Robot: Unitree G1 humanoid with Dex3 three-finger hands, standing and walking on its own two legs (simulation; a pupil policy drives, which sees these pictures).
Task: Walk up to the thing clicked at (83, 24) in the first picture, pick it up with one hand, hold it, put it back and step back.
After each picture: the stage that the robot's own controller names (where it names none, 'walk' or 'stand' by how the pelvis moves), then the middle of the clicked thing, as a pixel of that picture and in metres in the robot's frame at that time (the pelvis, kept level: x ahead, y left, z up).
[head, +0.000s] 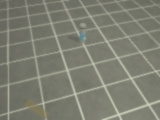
stand; (82, 33) +1.48 -0.05 -0.65
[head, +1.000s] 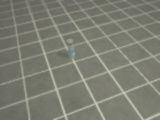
walk; (70, 49) +1.36 +0.19 -0.65
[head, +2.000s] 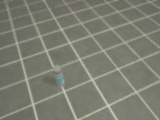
walk; (59, 76) +0.84 +0.25 -0.65
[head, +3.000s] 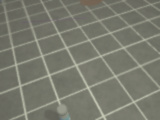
walk; (64, 115) +0.49 +0.18 -0.64
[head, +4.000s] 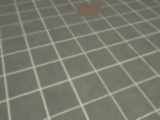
stand; out of the picture +0.36 +0.16 -0.64
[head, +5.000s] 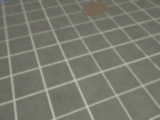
stand; out of the picture +0.34 +0.14 -0.66
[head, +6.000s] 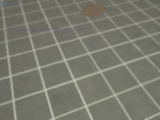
stand; out of the picture +0.35 +0.16 -0.66
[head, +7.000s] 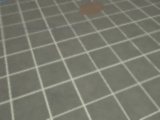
stand; out of the picture +0.35 +0.17 -0.66
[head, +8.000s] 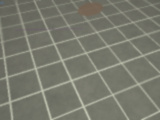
stand; out of the picture +0.34 +0.17 -0.66
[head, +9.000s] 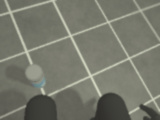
go down; (37, 78) +0.40 +0.18 -0.36
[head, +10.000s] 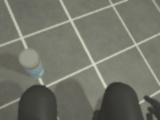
go down; (33, 66) +0.42 +0.19 -0.27
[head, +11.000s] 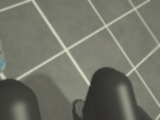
close in; out of the picture +0.41 +0.22 -0.17
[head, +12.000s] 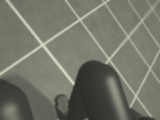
close; out of the picture +0.42 +0.24 -0.16
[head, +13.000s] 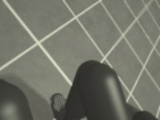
lift; out of the picture +0.41 +0.24 -0.16
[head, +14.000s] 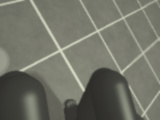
lift; out of the picture +0.33 +0.24 -0.13
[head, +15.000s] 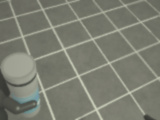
lift; (25, 90) +0.30 +0.17 +0.05
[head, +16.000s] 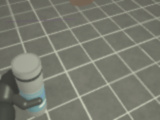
hold; (32, 89) +0.32 +0.15 +0.05
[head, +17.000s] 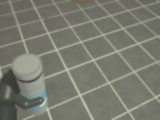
hold; (33, 89) +0.32 +0.16 +0.05
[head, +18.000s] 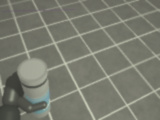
crouch; (37, 92) +0.31 +0.14 +0.03
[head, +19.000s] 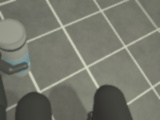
crouch; (16, 54) +0.43 +0.17 -0.05
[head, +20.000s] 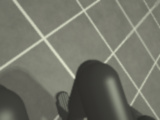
lower; out of the picture +0.43 +0.25 -0.17
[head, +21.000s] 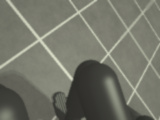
lower; out of the picture +0.43 +0.25 -0.16
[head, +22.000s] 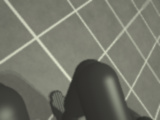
lower; out of the picture +0.43 +0.27 -0.16
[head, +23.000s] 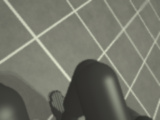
lower; out of the picture +0.42 +0.27 -0.16
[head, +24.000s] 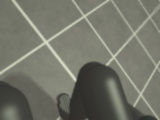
loosen; out of the picture +0.41 +0.22 -0.15
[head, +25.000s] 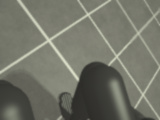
rise; out of the picture +0.42 +0.24 -0.17
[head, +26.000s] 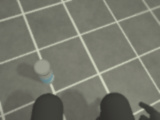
walk; (45, 73) +0.44 +0.18 -0.35
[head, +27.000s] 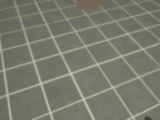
stand; out of the picture +0.37 +0.15 -0.59
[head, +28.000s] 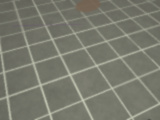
stand; out of the picture +0.38 +0.16 -0.60
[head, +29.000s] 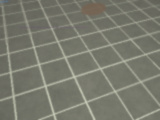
stand; out of the picture +0.39 +0.15 -0.63
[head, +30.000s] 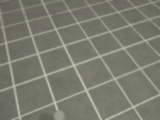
walk; out of the picture +0.40 +0.14 -0.64
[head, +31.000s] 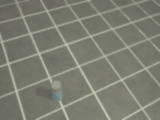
walk; (57, 91) +0.57 +0.13 -0.64
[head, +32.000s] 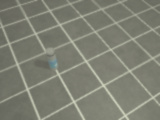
walk; (52, 59) +0.87 +0.25 -0.62
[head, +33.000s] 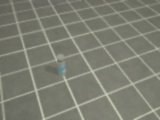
stand; (61, 65) +0.99 +0.18 -0.64
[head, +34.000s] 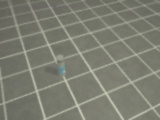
stand; (61, 66) +1.01 +0.18 -0.66
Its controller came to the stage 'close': yes
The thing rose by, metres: 0.69
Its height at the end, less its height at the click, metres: +0.00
